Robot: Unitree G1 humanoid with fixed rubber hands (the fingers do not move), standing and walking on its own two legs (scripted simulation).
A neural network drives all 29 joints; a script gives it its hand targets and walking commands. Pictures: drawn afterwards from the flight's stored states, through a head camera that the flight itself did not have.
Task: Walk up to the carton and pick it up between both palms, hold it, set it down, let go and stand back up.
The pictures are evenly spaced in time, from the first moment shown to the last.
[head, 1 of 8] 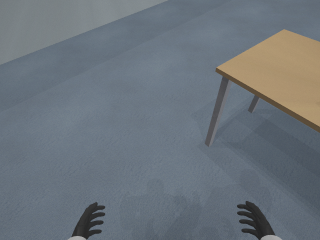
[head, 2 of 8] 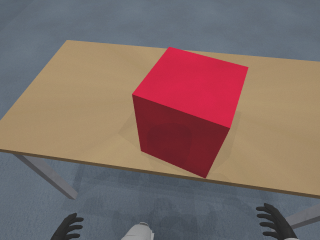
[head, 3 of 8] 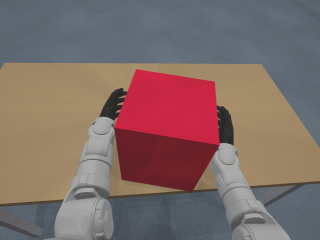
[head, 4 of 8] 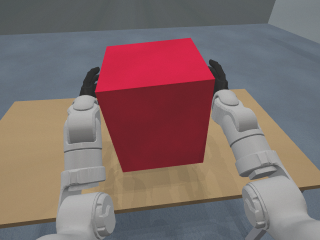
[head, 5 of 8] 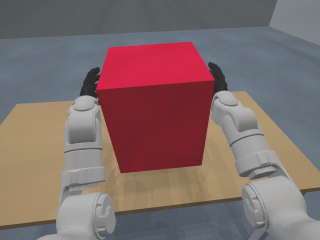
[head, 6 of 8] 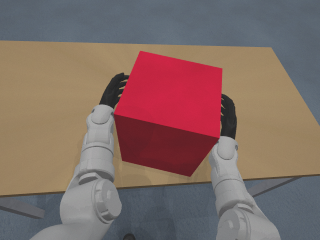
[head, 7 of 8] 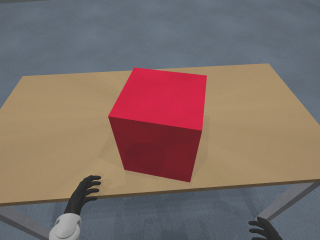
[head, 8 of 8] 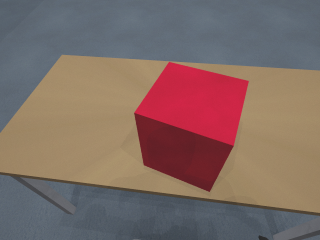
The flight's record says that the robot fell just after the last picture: no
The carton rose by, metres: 0.19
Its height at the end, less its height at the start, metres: +0.00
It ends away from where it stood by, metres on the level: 0.03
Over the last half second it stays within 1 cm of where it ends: yes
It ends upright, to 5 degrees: yes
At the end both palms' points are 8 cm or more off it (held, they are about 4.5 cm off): yes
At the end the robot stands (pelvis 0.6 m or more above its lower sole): yes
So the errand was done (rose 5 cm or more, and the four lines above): yes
